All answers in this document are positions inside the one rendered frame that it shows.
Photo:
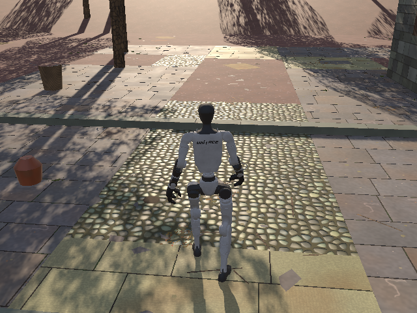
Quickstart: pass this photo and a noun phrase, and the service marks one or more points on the left robot upper arm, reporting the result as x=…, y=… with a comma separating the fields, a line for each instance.
x=183, y=149

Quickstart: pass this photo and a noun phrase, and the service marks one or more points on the left robot forearm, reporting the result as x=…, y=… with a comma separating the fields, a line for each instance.
x=175, y=176

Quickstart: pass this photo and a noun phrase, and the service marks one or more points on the robot left thigh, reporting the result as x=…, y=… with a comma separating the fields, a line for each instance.
x=193, y=190

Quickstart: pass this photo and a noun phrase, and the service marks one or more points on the right robot upper arm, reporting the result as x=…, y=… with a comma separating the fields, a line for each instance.
x=231, y=147

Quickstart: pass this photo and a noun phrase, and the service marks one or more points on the robot right hand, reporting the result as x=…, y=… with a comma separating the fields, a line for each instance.
x=241, y=179

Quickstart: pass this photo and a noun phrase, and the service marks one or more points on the right robot forearm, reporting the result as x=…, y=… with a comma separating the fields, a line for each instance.
x=238, y=169

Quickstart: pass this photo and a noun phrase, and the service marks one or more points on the right robot shin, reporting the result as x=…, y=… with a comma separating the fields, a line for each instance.
x=225, y=246

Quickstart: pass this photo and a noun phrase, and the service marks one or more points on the robot left hand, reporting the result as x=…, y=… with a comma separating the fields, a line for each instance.
x=170, y=195

